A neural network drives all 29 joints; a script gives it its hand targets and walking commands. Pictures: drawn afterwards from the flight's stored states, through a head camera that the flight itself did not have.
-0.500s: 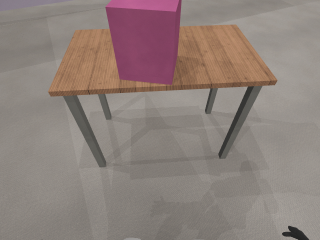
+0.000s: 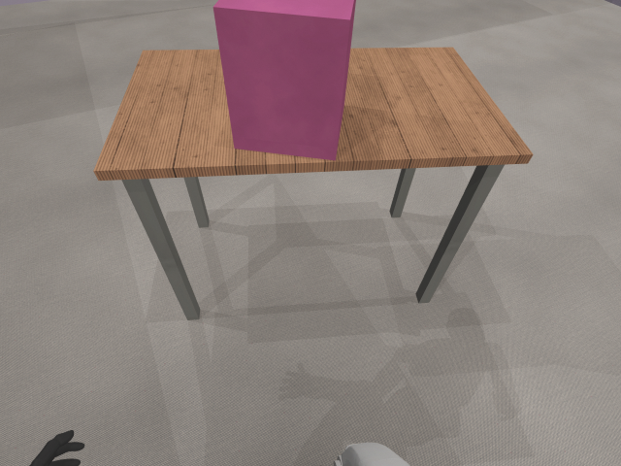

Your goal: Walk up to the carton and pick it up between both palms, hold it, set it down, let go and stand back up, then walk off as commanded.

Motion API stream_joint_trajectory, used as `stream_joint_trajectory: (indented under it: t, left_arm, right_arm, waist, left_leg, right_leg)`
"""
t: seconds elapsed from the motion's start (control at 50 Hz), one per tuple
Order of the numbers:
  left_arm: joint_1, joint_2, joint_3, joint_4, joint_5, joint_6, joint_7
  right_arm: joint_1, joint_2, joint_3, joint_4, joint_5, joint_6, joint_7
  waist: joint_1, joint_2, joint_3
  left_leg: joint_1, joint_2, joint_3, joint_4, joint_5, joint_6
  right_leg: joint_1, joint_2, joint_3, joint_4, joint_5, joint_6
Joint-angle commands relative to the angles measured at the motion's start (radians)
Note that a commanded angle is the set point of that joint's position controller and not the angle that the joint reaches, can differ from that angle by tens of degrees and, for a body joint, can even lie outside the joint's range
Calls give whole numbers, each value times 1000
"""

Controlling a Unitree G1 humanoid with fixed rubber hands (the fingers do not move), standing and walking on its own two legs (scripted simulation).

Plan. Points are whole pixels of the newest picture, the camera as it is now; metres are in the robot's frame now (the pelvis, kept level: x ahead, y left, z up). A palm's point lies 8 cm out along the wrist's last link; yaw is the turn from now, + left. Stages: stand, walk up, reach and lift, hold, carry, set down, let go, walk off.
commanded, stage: walk off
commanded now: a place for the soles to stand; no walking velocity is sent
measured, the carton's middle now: (293, 66) +0.81 +0.02 +0.09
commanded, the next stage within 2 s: stand in 0.74 s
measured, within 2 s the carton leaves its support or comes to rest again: neither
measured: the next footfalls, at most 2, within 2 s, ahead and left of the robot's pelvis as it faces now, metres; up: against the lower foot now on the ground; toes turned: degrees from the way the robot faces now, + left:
right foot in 0.12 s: +0.07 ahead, -0.11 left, +0.00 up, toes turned +1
left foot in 0.38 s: +0.05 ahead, +0.13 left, +0.00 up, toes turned -4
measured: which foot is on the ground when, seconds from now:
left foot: down 0.00-0.12, up 0.14-0.36, down 0.38-1.00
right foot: up 0.00-0.10, down 0.12-0.40, up 0.42-0.70, down 0.72-1.00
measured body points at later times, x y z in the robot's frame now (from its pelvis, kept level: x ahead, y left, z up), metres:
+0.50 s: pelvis -0.01 +0.02 +0.00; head +0.00 +0.04 +0.45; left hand +0.11 +0.34 -0.12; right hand +0.08 -0.29 -0.09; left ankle +0.00 +0.13 -0.73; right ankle +0.00 -0.10 -0.68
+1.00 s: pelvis -0.01 +0.01 +0.01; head +0.00 +0.02 +0.46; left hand +0.12 +0.30 -0.10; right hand +0.13 -0.29 -0.08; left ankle +0.01 +0.14 -0.73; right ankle +0.02 -0.10 -0.73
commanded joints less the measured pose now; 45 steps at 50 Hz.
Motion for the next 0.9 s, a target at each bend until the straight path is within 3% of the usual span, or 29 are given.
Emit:
stream_joint_trajectory:
  t: [0.0,0.04,0.06,0.08,0.1,0.12,0.16,0.22,0.26,0.34,0.36,0.38,0.4,0.42,0.44,0.46,0.54,0.56,0.58,0.62,0.66,0.68,0.7,0.72,0.76,0.78,0.8,0.84,0.88]
  left_arm:
    - [10,100,21,-48,3,-11,-15]
    - [59,98,26,-44,-9,-25,-14]
    - [90,106,22,-28,-12,-27,-12]
    - [151,117,23,-9,-9,-38,-5]
    - [184,173,33,-14,-9,-47,12]
    - [125,176,17,-49,-10,-56,22]
    - [89,114,-3,-63,-7,-47,17]
    - [-1,97,6,-71,0,-32,36]
    - [-2,109,11,-66,10,-32,32]
    - [-22,136,15,-69,5,-30,33]
    - [-55,127,12,-72,2,-32,33]
    - [-35,128,25,-84,11,-31,28]
    - [-21,90,30,-79,-2,-32,26]
    - [-30,116,39,-58,2,-16,26]
    - [-16,121,47,-65,4,-20,26]
    - [-7,135,48,-52,4,-20,18]
    - [29,95,21,-36,16,-2,-8]
    - [47,95,15,-38,15,-3,-18]
    - [74,97,20,-39,13,2,-22]
    - [78,96,15,-35,8,-4,-25]
    - [128,87,21,-40,-6,-21,-12]
    - [166,125,32,-17,-7,-37,-9]
    - [189,166,42,-28,-7,-40,1]
    - [113,182,25,-69,-14,-55,17]
    - [58,132,6,-84,-18,-74,20]
    - [-43,177,15,-112,-15,-87,29]
    - [-63,122,-10,-109,-16,-86,24]
    - [-125,110,-21,-124,-26,-75,13]
    - [-39,118,-27,-100,-42,-77,2]
  right_arm:
    - [-73,-259,-72,-121,-18,-14,-12]
    - [-138,-291,-71,-128,-17,-10,-9]
    - [-109,-290,-66,-128,-15,-4,1]
    - [-76,-278,-68,-122,-12,-6,5]
    - [-50,-268,-69,-125,-3,-14,11]
    - [-29,-243,-66,-106,20,-10,5]
    - [-93,-204,-59,-92,32,4,0]
    - [-60,-217,-44,-57,30,11,-1]
    - [-65,-208,-47,-78,18,10,-3]
    - [6,-210,-58,-44,34,-6,-6]
    - [44,-205,-59,-26,38,-21,-11]
    - [85,-254,-80,-18,28,-30,-11]
    - [32,-323,-85,-39,18,-39,-7]
    - [18,-294,-63,-47,20,-40,-7]
    - [-47,-283,-63,-85,18,-42,-10]
    - [-77,-260,-70,-94,3,-33,-11]
    - [-98,-233,-65,-113,-4,-15,-17]
    - [-84,-230,-60,-129,2,-17,-18]
    - [-127,-265,-72,-128,-6,-10,-12]
    - [-124,-279,-75,-115,-9,-4,-9]
    - [-113,-282,-62,-127,-3,-4,3]
    - [-51,-284,-63,-105,3,-2,3]
    - [-39,-276,-62,-128,8,-9,10]
    - [-31,-241,-58,-109,25,-15,7]
    - [-150,-143,-11,-109,64,-2,-15]
    - [-159,-162,-18,-115,63,-7,-19]
    - [-158,-199,-26,-88,66,-13,-13]
    - [-107,-215,-19,-34,66,-17,-1]
    - [-196,-247,-20,-54,46,-27,5]
  waist:
    - [32,189,-80]
    - [79,174,-81]
    - [93,142,-84]
    - [108,54,-124]
    - [100,-46,-163]
    - [48,-67,-227]
    - [30,53,-115]
    - [-21,-61,-6]
    - [-21,-96,-4]
    - [-32,-83,-61]
    - [-57,-44,-78]
    - [-55,195,-104]
    - [-31,344,-67]
    - [-2,163,50]
    - [20,130,79]
    - [28,143,34]
    - [43,224,-63]
    - [54,178,-91]
    - [70,231,-106]
    - [77,200,-100]
    - [94,180,-107]
    - [99,38,-129]
    - [92,-17,-137]
    - [42,-70,-223]
    - [43,-21,27]
    - [-13,-33,95]
    - [-10,-6,61]
    - [-33,-140,22]
    - [-2,-20,-12]
  left_leg:
    - [45,292,-323,-242,220,192]
    - [-104,275,-282,-196,155,175]
    - [-152,227,-198,-144,153,127]
    - [-144,166,-111,5,173,83]
    - [-207,90,-29,250,93,42]
    - [-204,25,16,445,-244,16]
    - [-202,22,-77,552,-215,12]
    - [-160,37,-86,446,-186,12]
    - [-143,33,-81,321,-210,26]
    - [-47,21,-40,44,-219,62]
    - [12,20,-38,-115,-101,68]
    - [152,113,-173,-251,231,99]
    - [106,322,-434,-299,433,201]
    - [7,345,-517,-318,394,238]
    - [-37,351,-495,-304,349,220]
    - [58,297,-423,-276,254,193]
    - [134,248,-306,-241,332,170]
    - [56,255,-280,-256,309,166]
    - [0,260,-284,-273,170,163]
    - [-46,257,-269,-261,199,156]
    - [-87,229,-203,-147,202,114]
    - [-124,163,-125,-5,181,72]
    - [-198,94,-32,190,109,37]
    - [-194,20,7,401,-205,13]
    - [-138,32,-151,439,-257,6]
    - [-108,92,-178,350,-271,14]
    - [-90,73,-91,215,-246,15]
    - [119,63,31,-56,-35,11]
    - [255,97,-56,-266,179,23]
  right_leg:
    - [-44,-34,-6,-112,49,-13]
    - [157,-65,0,-322,114,-44]
    - [279,-55,-33,-499,165,-59]
    - [348,-93,26,-663,216,-80]
    - [421,-259,241,-652,393,-137]
    - [384,-388,404,-612,637,-238]
    - [172,-410,465,-646,524,-301]
    - [22,-332,355,-682,296,-235]
    - [4,-334,369,-687,257,-232]
    - [39,-300,299,-630,302,-181]
    - [55,-262,234,-527,483,-172]
    - [-59,-146,62,-247,414,-89]
    - [-116,27,-98,2,-29,1]
    - [-157,21,-13,119,-69,27]
    - [-154,-10,54,157,-53,17]
    - [-208,-6,43,111,-49,20]
    - [-171,11,-2,2,16,12]
    - [-73,8,-31,-55,65,12]
    - [6,-14,-26,-70,93,3]
    - [100,-20,-41,-247,106,-12]
    - [260,-64,-26,-549,188,-59]
    - [356,-108,24,-685,222,-81]
    - [416,-258,226,-687,322,-133]
    - [411,-401,381,-623,619,-238]
    - [1,-473,467,-743,523,-328]
    - [-53,-468,451,-740,440,-284]
    - [24,-396,362,-725,415,-238]
    - [-16,-266,190,-676,399,-139]
    - [-45,-235,160,-642,359,-66]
